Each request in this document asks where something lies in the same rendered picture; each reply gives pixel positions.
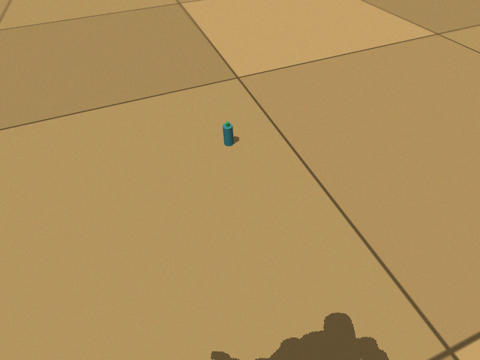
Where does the bottle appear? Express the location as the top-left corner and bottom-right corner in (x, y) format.
(223, 121), (234, 146)

